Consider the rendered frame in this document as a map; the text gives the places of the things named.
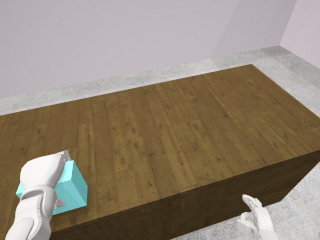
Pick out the robot right hand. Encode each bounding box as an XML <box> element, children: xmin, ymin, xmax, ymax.
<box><xmin>237</xmin><ymin>194</ymin><xmax>276</xmax><ymax>239</ymax></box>

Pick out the robot left forearm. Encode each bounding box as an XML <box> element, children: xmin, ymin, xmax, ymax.
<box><xmin>5</xmin><ymin>185</ymin><xmax>56</xmax><ymax>240</ymax></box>

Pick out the table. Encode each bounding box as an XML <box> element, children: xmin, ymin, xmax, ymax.
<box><xmin>0</xmin><ymin>64</ymin><xmax>320</xmax><ymax>240</ymax></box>

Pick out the sponge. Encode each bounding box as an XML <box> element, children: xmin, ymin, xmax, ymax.
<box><xmin>16</xmin><ymin>160</ymin><xmax>88</xmax><ymax>215</ymax></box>

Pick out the robot right forearm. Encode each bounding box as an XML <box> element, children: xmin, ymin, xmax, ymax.
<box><xmin>256</xmin><ymin>229</ymin><xmax>282</xmax><ymax>240</ymax></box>

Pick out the robot left hand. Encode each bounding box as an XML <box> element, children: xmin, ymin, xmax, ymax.
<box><xmin>20</xmin><ymin>150</ymin><xmax>72</xmax><ymax>210</ymax></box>

